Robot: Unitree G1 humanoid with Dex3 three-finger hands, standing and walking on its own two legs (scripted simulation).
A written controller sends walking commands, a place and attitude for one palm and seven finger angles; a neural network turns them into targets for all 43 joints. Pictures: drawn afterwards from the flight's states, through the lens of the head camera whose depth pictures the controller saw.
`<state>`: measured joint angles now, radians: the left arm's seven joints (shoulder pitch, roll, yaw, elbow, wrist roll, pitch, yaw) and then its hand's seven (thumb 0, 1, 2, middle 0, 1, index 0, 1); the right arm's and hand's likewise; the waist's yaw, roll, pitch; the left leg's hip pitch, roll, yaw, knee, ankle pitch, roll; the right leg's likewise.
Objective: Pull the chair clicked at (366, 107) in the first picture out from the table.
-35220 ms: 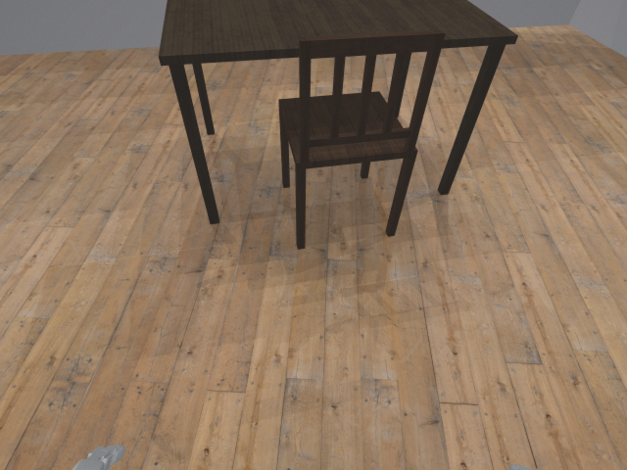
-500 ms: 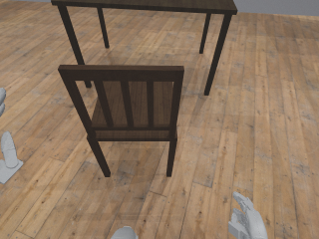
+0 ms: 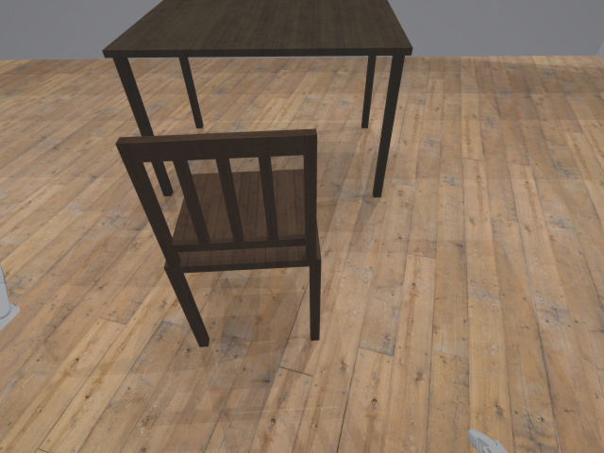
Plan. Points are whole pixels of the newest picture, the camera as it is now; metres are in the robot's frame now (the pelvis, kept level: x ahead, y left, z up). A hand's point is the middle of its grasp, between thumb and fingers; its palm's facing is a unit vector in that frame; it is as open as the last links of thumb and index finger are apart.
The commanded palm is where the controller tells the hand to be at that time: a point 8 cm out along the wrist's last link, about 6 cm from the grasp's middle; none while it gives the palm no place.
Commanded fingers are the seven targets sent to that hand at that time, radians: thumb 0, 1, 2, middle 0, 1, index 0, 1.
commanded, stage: stop stepping back and stand still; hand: left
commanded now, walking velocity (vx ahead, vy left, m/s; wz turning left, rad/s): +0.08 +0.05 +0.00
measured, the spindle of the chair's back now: (231, 201) +0.69 +0.19 -0.09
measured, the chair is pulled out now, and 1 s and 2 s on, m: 0.62 0.62 0.62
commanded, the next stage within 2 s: let the arm hang, fingers relaxed in 0.32 s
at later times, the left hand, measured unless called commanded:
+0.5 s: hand (34, 337) +0.21 +0.29 +0.13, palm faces +0.35 -0.79 -0.50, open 7.4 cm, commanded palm none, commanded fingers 0.00 0.90 0.90 -0.20 -0.30 -0.20 -0.30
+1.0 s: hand out of the picture -0.03 +0.23 -0.15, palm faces +0.10 -0.96 -0.25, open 7.2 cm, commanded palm none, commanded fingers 0.00 0.90 0.90 -0.20 -0.30 -0.20 -0.30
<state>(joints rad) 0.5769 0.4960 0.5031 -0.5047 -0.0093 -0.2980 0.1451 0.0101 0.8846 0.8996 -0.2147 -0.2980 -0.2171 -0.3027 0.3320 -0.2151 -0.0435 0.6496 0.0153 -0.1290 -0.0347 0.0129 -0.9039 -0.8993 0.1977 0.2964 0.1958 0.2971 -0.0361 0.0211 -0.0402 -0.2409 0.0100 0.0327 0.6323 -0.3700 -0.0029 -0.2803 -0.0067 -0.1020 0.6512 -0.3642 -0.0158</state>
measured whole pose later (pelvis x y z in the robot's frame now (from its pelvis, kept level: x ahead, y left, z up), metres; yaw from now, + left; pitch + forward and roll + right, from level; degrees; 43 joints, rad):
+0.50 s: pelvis -0.01 +0.02 +0.01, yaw +3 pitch +1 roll +1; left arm 0.37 0.39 0.30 -0.21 0.02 -0.15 0.09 0.00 0.89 0.90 -0.20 -0.30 -0.21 -0.30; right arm 0.21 -0.28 -0.08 0.65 -0.01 -0.10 -0.01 0.01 -0.91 -0.90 0.20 0.30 0.19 0.30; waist -0.01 0.03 -0.03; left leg -0.26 -0.03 0.03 0.51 -0.27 0.03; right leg -0.36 -0.04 -0.06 0.70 -0.39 -0.01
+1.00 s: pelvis -0.01 +0.03 +0.02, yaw +4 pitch -2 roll -1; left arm 0.33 0.21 0.01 1.01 0.01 0.03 0.03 -0.02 0.94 0.90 -0.20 -0.29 -0.20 -0.30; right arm 0.31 -0.20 -0.01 0.99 -0.02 0.01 -0.03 0.00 -0.92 -0.90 0.20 0.30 0.20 0.30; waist 0.01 0.02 0.06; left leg -0.18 -0.03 0.00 0.47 -0.25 0.03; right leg -0.18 0.01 -0.03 0.43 -0.22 -0.01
